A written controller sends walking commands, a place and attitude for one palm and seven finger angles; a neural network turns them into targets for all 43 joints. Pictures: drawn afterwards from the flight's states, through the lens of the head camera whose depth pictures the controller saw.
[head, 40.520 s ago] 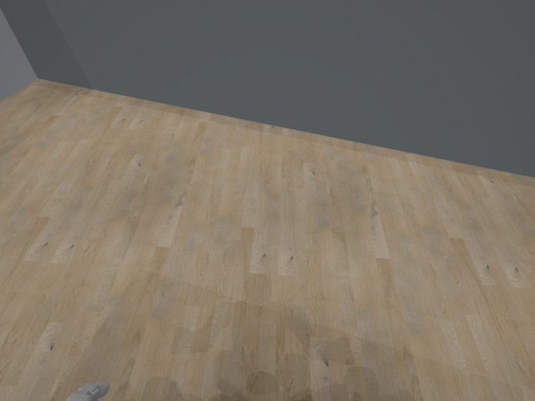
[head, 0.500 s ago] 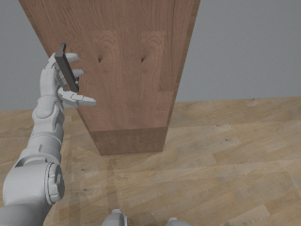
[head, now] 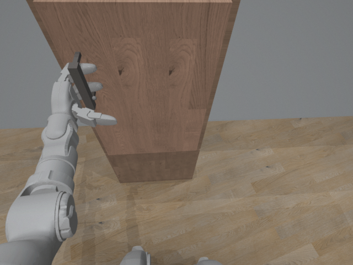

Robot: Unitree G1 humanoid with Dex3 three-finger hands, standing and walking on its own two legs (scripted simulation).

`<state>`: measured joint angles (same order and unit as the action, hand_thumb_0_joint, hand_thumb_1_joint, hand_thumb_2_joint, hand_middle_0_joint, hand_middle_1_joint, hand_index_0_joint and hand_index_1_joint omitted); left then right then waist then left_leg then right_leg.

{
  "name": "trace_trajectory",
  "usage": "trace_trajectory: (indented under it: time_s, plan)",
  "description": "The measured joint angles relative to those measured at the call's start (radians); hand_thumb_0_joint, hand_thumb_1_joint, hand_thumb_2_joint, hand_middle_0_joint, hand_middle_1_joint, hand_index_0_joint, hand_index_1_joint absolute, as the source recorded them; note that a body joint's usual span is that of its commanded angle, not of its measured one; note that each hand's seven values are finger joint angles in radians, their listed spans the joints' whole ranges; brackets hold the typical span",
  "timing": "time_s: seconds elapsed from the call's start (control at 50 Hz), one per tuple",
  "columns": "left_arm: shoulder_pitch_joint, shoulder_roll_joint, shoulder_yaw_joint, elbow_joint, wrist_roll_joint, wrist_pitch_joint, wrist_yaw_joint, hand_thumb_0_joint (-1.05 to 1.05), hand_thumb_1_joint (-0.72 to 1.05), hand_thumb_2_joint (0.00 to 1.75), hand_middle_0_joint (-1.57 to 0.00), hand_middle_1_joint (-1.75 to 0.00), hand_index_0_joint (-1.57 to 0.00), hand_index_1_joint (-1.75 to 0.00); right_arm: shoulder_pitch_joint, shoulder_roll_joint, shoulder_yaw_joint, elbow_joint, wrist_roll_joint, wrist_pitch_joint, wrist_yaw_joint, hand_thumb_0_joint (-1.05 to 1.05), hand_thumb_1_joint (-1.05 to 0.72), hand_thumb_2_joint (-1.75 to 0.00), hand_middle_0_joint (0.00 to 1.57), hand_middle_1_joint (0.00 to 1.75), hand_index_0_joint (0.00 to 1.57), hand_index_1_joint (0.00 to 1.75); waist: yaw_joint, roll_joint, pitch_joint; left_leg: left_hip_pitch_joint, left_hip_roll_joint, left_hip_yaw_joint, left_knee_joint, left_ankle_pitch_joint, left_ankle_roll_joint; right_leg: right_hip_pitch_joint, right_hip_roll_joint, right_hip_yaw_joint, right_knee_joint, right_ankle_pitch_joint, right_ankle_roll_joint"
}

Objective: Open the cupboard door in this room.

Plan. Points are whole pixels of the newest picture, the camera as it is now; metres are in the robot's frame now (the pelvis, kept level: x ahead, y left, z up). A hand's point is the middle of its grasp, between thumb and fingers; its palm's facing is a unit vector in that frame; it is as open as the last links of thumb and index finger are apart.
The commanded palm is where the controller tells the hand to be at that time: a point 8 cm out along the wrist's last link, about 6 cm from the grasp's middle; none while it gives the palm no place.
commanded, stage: close the thumb around the handle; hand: left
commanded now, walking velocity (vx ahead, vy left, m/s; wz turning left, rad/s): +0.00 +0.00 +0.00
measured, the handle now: (84, 82) +0.52 +0.20 +0.09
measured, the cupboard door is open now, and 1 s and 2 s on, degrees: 0 4 45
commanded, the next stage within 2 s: pull the door open along its arc in 0.62 s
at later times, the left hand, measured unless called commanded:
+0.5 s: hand (94, 98) +0.47 +0.17 +0.09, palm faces +0.05 -1.00 -0.01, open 6.3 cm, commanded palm +0.44 +0.22 +0.09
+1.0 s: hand (94, 103) +0.45 +0.17 +0.09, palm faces +0.03 -1.00 +0.00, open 5.3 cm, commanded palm +0.40 +0.22 +0.09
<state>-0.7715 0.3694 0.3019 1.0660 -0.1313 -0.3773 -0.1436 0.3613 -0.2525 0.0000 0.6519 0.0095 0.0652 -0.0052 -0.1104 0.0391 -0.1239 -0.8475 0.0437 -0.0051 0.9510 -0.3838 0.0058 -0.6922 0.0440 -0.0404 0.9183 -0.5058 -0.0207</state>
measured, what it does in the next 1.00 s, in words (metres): stands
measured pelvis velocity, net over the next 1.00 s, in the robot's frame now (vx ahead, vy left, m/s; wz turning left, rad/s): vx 0.01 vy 0.00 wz -0.03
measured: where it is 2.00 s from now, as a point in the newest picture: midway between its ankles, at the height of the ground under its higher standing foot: outside the picture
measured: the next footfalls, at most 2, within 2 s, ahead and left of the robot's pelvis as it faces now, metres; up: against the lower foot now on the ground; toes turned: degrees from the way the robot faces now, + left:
none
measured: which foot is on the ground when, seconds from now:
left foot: down 0.00-1.00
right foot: down 0.00-1.00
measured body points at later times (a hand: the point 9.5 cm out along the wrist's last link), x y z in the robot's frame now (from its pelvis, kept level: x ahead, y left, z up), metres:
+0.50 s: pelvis +0.00 +0.00 +0.00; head +0.08 +0.01 +0.45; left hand +0.46 +0.23 +0.10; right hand +0.04 -0.26 -0.12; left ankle +0.04 +0.11 -0.68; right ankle -0.04 -0.11 -0.68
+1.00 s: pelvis +0.01 +0.00 +0.01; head +0.07 +0.00 +0.45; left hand +0.45 +0.23 +0.10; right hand +0.04 -0.26 -0.12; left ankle +0.04 +0.11 -0.68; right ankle -0.04 -0.11 -0.68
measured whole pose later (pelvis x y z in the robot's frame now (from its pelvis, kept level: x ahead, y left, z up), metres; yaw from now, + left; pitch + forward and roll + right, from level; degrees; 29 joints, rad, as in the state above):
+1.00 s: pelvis +0.01 +0.00 +0.01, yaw -1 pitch +15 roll -2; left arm -0.61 0.34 0.31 0.90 -0.17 -0.34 -0.17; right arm 0.39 -0.26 -0.01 0.61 0.02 0.09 0.00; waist -0.10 0.05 -0.14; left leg -0.80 0.05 0.02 0.92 -0.39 0.01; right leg -0.66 0.05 -0.01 0.89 -0.50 -0.01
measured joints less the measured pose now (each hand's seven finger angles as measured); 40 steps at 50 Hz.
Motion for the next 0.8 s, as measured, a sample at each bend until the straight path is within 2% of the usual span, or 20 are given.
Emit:
trace_trajectory:
  time_s: [0.16, 0.34, 0.54, 0.62, 0.8]
  plan:
    - [0.0, 0.003, 0.005, -0.005, 0.0, 0.003, -0.004, -0.01, -0.25, 0.41, -0.31, -1.23, -0.31, -1.22, 0.003, -0.002, -0.002, -0.006, -0.002, 0.001, 0.001, 0.0, -0.91, -0.9, 0.2, 0.3, 0.2, 0.3, -0.002, 0.0, -0.001, -0.005, 0.001, 0.001, 0.0, -0.001, 0.0, -0.005, 0.001, 0.002, -0.001, 0.001, 0.0]
    - [0.037, -0.011, 0.003, -0.036, -0.006, 0.005, 0.004, 0.0, 0.2, 0.6, -0.34, -1.27, -0.32, -1.27, 0.012, 0.0, -0.004, -0.004, -0.001, 0.006, 0.005, 0.0, -0.91, -0.9, 0.2, 0.3, 0.2, 0.3, 0.002, 0.004, -0.006, 0.012, 0.002, 0.006, -0.006, -0.004, 0.001, 0.01, 0.001, 0.008, -0.008, 0.0, 0.002]
    - [0.019, 0.0, 0.011, -0.014, 0.0, 0.003, -0.009, 0.01, 0.71, 0.82, -0.38, -1.33, -0.37, -1.33, 0.002, 0.001, 0.001, -0.006, 0.0, 0.005, 0.0, 0.0, -0.91, -0.9, 0.2, 0.3, 0.2, 0.3, -0.003, 0.0, -0.001, 0.011, 0.002, 0.004, -0.005, -0.002, 0.001, 0.011, 0.002, 0.005, -0.008, 0.002, 0.001]
    - [0.011, 0.003, 0.015, -0.007, -0.002, 0.002, -0.018, 0.01, 0.8, 0.86, -0.39, -1.34, -0.38, -1.34, 0.0, -0.001, 0.001, -0.007, 0.0, 0.004, -0.002, 0.0, -0.91, -0.9, 0.2, 0.3, 0.2, 0.3, -0.004, 0.0, -0.001, 0.006, 0.002, 0.004, -0.003, -0.001, 0.001, 0.004, 0.002, 0.006, -0.005, 0.003, 0.001]
    - [-0.012, 0.019, 0.025, 0.009, 0.001, 0.009, -0.03, 0.01, 0.79, 0.86, -0.39, -1.35, -0.39, -1.35, 0.006, -0.004, 0.002, -0.013, -0.001, 0.008, -0.005, 0.0, -0.91, -0.9, 0.2, 0.3, 0.2, 0.3, -0.01, -0.001, 0.0, -0.009, 0.004, 0.005, 0.002, 0.0, 0.002, -0.011, 0.004, 0.007, 0.0, 0.004, 0.002]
